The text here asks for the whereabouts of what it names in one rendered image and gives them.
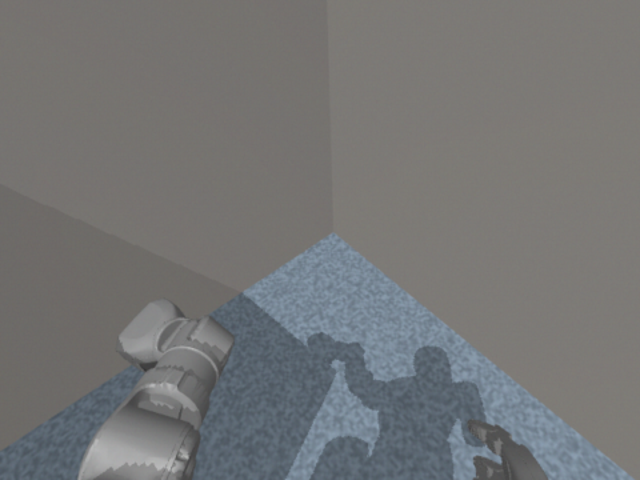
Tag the left robot hand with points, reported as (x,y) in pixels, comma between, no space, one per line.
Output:
(135,342)

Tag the cube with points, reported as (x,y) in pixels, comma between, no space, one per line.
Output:
(147,366)

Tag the left robot arm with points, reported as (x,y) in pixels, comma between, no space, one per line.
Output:
(153,434)

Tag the right robot hand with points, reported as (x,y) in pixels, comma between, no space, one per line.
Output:
(518,463)

